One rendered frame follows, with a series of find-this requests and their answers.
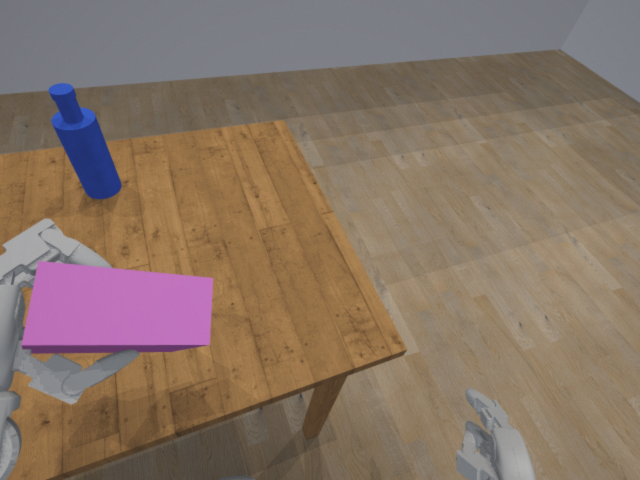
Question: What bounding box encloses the sponge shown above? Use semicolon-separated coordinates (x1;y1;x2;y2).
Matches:
21;261;213;354

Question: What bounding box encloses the table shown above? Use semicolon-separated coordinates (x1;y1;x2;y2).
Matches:
0;120;407;480

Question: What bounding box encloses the left robot hand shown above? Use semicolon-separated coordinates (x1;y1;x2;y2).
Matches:
0;218;139;404

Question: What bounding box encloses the right robot hand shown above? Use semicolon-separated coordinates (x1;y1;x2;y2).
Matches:
457;388;536;480

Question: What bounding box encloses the left robot forearm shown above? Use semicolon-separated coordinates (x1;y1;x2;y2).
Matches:
0;391;22;480

